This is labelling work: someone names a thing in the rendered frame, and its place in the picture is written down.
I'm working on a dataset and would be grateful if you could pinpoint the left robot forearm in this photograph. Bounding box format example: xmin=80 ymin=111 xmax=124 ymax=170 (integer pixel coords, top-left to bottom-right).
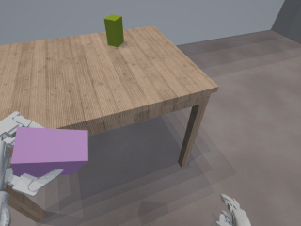
xmin=0 ymin=191 xmax=11 ymax=226

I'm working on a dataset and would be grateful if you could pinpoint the table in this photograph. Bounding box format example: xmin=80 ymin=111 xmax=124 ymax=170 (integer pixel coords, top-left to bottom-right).
xmin=0 ymin=25 xmax=219 ymax=222

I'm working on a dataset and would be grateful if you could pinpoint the right robot hand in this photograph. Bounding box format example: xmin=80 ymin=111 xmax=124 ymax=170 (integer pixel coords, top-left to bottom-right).
xmin=216 ymin=194 xmax=251 ymax=226

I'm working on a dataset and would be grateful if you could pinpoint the sponge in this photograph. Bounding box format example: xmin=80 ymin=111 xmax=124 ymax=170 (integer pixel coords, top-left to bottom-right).
xmin=10 ymin=127 xmax=88 ymax=177

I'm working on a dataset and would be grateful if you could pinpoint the left robot hand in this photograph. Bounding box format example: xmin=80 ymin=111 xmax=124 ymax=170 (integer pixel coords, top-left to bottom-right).
xmin=0 ymin=111 xmax=64 ymax=197

